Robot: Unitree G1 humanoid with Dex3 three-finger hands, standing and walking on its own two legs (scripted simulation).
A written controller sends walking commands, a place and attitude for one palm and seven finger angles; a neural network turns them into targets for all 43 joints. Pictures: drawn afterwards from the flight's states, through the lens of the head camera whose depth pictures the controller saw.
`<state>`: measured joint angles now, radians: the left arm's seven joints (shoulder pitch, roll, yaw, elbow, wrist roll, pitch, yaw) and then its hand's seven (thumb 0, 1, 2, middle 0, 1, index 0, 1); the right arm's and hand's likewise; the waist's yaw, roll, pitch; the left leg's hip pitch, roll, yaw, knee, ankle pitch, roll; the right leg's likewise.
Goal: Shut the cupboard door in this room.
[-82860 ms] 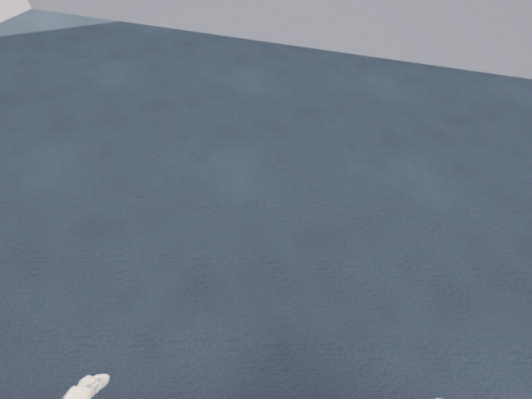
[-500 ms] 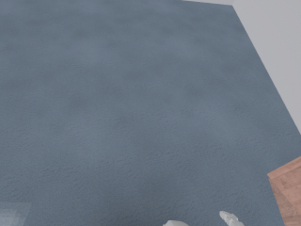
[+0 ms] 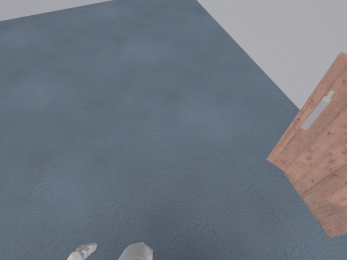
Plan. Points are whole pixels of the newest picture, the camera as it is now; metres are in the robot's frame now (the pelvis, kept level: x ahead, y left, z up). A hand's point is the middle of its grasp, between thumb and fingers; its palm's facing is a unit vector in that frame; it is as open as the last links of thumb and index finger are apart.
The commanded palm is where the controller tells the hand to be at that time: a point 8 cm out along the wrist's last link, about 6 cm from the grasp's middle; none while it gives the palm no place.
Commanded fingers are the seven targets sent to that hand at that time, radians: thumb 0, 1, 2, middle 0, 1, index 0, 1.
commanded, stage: turn to face it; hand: left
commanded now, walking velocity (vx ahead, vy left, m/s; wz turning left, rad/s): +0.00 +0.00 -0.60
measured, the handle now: (317, 110) +0.55 -0.43 -0.05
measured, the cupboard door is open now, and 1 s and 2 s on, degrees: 28 28 28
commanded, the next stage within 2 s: take the last steps up to it in 1.12 s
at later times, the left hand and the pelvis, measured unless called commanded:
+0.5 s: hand (100, 243) +0.18 +0.22 -0.16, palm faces -0.26 -0.94 -0.23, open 7.4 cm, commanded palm none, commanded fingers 0.00 0.90 0.90 -0.20 -0.30 -0.20 -0.30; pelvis +0.04 +0.02 +0.00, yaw -18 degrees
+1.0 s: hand (148, 222) +0.23 +0.09 -0.16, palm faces -0.48 -0.85 -0.22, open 7.4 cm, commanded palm none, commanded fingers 0.00 0.90 0.90 -0.20 -0.30 -0.20 -0.30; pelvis +0.07 -0.03 +0.00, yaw -30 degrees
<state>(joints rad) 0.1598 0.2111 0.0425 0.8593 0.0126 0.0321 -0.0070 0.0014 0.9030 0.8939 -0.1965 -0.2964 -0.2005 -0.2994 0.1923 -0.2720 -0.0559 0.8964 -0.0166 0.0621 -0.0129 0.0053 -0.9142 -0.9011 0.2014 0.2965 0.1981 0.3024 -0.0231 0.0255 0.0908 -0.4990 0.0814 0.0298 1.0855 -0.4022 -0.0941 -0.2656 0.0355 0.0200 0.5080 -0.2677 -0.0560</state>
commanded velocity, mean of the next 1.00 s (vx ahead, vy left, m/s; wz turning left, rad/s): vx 0.00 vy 0.00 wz -0.49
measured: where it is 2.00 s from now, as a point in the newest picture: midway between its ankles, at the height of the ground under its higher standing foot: outside the picture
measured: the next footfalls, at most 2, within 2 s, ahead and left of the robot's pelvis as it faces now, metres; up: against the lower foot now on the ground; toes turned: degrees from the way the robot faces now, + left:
left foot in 0.24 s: +0.09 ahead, +0.14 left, +0.00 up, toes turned -7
right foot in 0.62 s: +0.03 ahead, -0.12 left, +0.00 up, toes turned -27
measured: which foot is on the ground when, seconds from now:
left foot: up 0.00-0.22, down 0.24-0.64, up 0.66-1.00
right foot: down 0.00-0.24, up 0.26-0.60, down 0.62-1.00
